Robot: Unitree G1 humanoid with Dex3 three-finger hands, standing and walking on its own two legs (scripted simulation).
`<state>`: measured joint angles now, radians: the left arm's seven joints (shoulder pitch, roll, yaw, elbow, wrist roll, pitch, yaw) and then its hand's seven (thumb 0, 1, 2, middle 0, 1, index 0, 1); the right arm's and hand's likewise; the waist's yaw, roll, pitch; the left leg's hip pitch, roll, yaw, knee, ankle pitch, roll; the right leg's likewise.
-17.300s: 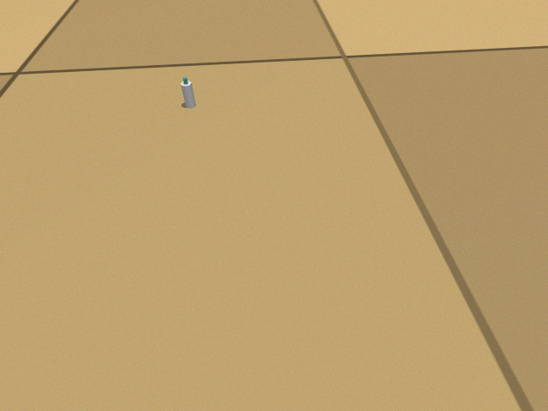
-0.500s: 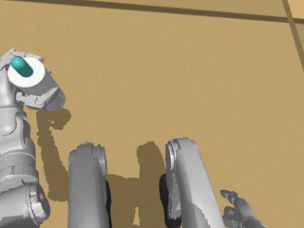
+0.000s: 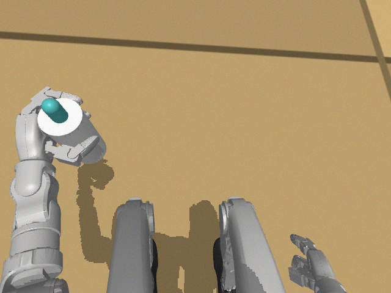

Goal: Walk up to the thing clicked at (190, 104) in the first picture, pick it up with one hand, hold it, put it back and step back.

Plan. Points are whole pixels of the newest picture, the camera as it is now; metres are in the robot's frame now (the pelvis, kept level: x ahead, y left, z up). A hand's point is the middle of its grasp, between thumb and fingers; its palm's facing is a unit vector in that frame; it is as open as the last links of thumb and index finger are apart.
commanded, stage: lift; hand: left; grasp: from the side
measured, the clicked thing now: (73, 131) +0.41 +0.23 +0.00
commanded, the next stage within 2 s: hold in 1.44 s
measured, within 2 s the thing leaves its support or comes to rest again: neither
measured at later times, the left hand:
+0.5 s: hand (25, 84) +0.39 +0.21 +0.18, palm faces +0.16 -0.99 -0.06, open 9.6 cm
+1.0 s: hand out of the picture +0.38 +0.20 +0.25, palm faces +0.15 -0.99 -0.04, open 9.6 cm
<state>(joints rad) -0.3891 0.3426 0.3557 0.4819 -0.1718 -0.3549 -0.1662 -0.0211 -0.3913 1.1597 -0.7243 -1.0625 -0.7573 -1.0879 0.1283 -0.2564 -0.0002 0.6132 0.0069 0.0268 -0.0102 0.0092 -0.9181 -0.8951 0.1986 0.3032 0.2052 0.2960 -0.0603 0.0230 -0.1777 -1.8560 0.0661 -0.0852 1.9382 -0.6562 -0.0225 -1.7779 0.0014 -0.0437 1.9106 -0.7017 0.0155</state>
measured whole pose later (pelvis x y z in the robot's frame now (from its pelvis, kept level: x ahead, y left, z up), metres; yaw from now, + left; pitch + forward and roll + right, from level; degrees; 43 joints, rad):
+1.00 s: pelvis +0.05 +0.01 +0.22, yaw +4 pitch +14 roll -2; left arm -0.12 0.21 0.14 0.36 -0.16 -0.31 -0.03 -0.02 -0.38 1.14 -0.73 -1.04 -0.76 -1.07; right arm 0.23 -0.22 0.01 0.64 0.01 -0.03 -0.04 0.01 -0.92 -0.90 0.20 0.30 0.20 0.30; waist -0.04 0.02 -0.09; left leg -0.87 0.06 -0.02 1.11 -0.48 -0.02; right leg -0.80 -0.01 -0.04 1.06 -0.51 0.02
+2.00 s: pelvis +0.08 +0.00 +0.25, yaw +4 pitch +8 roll -1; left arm -0.09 0.18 0.13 0.40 -0.16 -0.34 -0.04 -0.02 -0.34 1.11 -0.72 -1.03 -0.76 -1.05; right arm 0.23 -0.22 0.00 0.65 0.00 0.01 -0.03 0.01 -0.93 -0.90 0.20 0.30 0.20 0.30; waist -0.03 0.02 -0.04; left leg -0.59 0.06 -0.01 0.88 -0.42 -0.02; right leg -0.53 -0.01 -0.03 0.85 -0.45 0.01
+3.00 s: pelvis +0.07 +0.00 +0.26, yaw +4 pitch +6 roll -1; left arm -0.10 0.18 0.12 0.44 -0.16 -0.37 -0.06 -0.02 -0.34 1.10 -0.72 -1.03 -0.76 -1.05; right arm 0.23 -0.22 -0.01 0.67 0.00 -0.01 -0.02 0.01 -0.92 -0.90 0.20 0.30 0.20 0.30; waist -0.02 0.02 -0.02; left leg -0.53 0.05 0.00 0.82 -0.39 -0.02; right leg -0.47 -0.02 -0.02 0.79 -0.41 0.02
